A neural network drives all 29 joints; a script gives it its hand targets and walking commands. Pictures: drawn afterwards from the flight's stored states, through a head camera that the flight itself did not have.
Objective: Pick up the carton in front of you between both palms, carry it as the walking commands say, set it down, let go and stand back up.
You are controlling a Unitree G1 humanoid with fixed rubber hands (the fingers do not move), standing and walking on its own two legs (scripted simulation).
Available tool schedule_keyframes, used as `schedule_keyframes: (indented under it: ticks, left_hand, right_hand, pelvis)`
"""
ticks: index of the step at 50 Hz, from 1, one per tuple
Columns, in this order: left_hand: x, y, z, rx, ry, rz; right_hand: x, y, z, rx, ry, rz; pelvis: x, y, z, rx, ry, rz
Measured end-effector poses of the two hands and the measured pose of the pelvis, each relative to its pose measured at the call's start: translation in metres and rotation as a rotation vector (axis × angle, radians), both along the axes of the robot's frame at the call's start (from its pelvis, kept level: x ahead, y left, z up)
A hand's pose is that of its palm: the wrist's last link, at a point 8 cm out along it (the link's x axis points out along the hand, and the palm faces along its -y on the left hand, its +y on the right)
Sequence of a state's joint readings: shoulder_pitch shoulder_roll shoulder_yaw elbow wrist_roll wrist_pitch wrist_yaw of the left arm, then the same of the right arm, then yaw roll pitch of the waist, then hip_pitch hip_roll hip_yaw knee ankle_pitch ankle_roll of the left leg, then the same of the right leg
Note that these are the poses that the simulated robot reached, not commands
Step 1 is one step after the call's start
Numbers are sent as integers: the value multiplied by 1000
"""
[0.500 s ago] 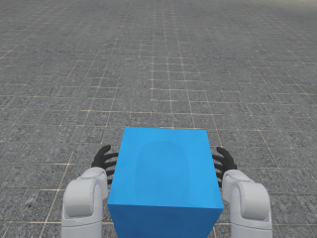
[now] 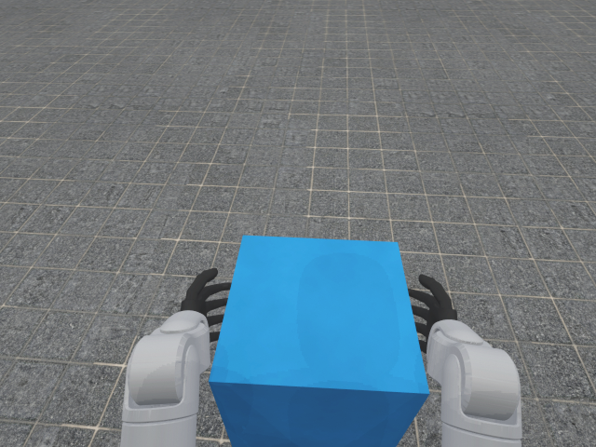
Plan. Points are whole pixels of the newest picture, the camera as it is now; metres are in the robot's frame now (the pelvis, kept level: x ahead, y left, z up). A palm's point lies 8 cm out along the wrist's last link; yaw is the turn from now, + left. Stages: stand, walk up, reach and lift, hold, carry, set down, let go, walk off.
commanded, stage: carry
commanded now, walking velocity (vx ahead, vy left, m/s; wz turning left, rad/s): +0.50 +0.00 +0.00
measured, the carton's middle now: (314, 353) +0.27 +0.00 -0.01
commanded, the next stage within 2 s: none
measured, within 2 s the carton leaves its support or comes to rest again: neither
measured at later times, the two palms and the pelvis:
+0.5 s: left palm (224, 166) +0.60 +0.17 +0.07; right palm (385, 171) +0.58 -0.12 +0.07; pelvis +0.32 +0.04 +0.00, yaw -4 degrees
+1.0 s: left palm (268, 88) +0.92 +0.12 +0.07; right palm (389, 89) +0.92 -0.18 +0.07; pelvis +0.65 -0.03 +0.00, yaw +0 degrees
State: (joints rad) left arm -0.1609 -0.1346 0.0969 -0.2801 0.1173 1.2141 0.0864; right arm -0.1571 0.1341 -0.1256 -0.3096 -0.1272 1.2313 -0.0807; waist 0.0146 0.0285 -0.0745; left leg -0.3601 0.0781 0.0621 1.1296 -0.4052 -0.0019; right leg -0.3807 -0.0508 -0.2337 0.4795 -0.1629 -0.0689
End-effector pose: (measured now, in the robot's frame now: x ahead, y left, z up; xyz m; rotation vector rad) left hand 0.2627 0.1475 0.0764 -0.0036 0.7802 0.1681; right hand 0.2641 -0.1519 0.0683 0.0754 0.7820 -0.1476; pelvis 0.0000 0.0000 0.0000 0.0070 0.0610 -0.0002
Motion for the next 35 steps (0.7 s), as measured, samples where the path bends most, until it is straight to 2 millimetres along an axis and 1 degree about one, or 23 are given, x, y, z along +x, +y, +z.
schedule_keyframes:
  ticks: [2, 5, 8, 12, 15, 17, 19, 21, 24, 26, 29, 32, 35]
  left_hand:
    - [18, -1, 2, 4, 14, 11]
    - [51, -2, 11, 4, -4, 18]
    - [90, -2, 22, 0, -44, 11]
    - [148, 0, 32, -8, -98, -9]
    - [195, 6, 29, -19, -117, -23]
    - [228, 13, 21, -31, -121, -31]
    - [262, 20, 9, -46, -120, -38]
    - [290, 25, -3, -61, -73, -42]
    - [323, 27, -9, -57, 0, -60]
    - [346, 27, -8, -57, 18, -73]
    - [381, 26, -1, -60, 4, -82]
    - [417, 24, 9, -59, -34, -77]
    - [455, 21, 19, -57, -77, -61]
  right_hand:
    - [22, -1, 2, -4, 14, 14]
    - [57, -2, 10, -7, -5, 24]
    - [93, -2, 21, -12, -44, 18]
    - [145, 0, 33, -19, -98, -5]
    - [188, 6, 34, -29, -117, -20]
    - [219, 13, 29, -40, -121, -28]
    - [250, 20, 21, -55, -119, -35]
    - [276, 25, 13, -66, -74, -42]
    - [304, 28, 6, -63, 0, -60]
    - [322, 28, 8, -66, 19, -70]
    - [356, 27, 16, -72, 5, -76]
    - [394, 25, 26, -72, -32, -71]
    - [437, 21, 35, -68, -76, -57]
  pelvis:
    - [20, -4, 7, 9, 4, -1]
    - [53, -6, 15, 18, 11, -6]
    - [90, -5, 18, 21, 15, -12]
    - [146, 2, 15, 15, 12, -16]
    - [193, 11, 7, 5, 7, -21]
    - [226, 19, -2, -1, 0, -31]
    - [258, 28, -14, 5, -11, -46]
    - [282, 34, -13, 10, -7, -57]
    - [312, 41, -1, -10, 0, -71]
    - [334, 43, 7, -21, 6, -72]
    - [367, 44, 14, -33, 12, -66]
    - [405, 40, 18, -38, 16, -60]
    - [445, 33, 17, -35, 14, -54]
